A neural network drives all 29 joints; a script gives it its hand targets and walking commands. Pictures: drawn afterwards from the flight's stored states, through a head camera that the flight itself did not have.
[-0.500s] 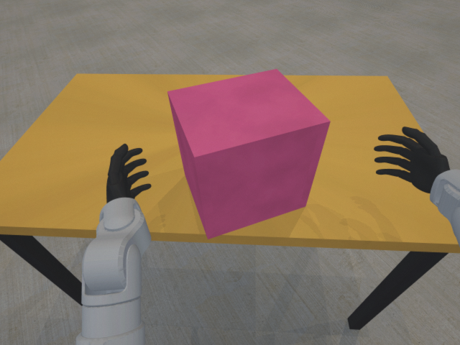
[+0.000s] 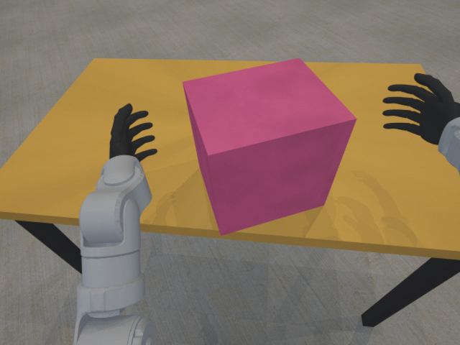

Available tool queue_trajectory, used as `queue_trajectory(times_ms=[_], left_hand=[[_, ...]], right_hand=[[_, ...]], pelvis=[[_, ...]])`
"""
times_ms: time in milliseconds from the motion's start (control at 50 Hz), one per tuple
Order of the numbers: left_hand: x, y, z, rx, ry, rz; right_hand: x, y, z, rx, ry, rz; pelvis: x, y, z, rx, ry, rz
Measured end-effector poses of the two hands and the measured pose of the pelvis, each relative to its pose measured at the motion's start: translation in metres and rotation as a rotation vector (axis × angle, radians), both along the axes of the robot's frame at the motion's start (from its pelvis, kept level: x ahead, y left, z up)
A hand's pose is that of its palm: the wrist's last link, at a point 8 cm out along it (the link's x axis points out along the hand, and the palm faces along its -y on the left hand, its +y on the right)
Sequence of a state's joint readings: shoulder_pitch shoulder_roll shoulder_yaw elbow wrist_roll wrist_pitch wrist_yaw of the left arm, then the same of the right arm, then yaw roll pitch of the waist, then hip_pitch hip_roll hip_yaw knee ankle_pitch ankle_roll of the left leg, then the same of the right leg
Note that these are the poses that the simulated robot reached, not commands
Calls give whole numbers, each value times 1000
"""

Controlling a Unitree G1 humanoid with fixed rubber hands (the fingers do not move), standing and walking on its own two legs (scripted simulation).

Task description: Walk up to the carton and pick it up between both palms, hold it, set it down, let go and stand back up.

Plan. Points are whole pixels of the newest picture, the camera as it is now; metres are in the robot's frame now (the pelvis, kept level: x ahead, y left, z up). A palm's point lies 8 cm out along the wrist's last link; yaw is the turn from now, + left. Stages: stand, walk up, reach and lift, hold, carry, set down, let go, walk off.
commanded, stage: reach and lift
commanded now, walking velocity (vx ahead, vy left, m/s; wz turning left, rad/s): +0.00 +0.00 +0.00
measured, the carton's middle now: (259, 148) +0.46 +0.04 +0.08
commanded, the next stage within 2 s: none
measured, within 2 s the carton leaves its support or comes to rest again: neither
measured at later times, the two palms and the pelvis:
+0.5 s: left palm (129, 122) +0.36 +0.22 +0.21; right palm (415, 82) +0.49 -0.20 +0.22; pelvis +0.00 -0.01 +0.00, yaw +1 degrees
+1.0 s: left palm (144, 156) +0.36 +0.22 +0.14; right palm (391, 115) +0.50 -0.19 +0.15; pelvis -0.01 -0.01 -0.01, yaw +2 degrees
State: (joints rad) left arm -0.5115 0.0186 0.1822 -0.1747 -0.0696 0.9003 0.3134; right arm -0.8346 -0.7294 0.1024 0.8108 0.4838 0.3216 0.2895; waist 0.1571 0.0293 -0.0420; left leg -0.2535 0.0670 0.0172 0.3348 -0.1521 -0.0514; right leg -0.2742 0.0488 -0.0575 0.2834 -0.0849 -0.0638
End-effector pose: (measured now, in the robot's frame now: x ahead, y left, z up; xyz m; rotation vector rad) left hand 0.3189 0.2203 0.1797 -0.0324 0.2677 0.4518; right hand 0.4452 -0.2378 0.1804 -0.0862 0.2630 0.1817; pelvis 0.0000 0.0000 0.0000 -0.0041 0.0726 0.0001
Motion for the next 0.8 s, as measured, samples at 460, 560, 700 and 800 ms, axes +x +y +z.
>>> queue_trajectory(times_ms=[460, 560, 700, 800], left_hand=[[39, 0, 31, 7, 2, 9], [47, 3, 35, 8, 9, 14], [54, 6, 30, 9, 23, 19], [54, 7, 11, 2, 44, 17]], right_hand=[[46, 34, 33, 48, -13, 40], [55, 41, 42, 63, -16, 44], [64, 48, 43, 69, 2, 42], [65, 49, 25, 59, 30, 35]], pelvis=[[-4, -6, -4, 5, 78, 10], [-3, -7, -4, 4, 93, 14], [-2, -7, -5, 3, 101, 22], [-1, -7, -4, 2, 98, 29]])
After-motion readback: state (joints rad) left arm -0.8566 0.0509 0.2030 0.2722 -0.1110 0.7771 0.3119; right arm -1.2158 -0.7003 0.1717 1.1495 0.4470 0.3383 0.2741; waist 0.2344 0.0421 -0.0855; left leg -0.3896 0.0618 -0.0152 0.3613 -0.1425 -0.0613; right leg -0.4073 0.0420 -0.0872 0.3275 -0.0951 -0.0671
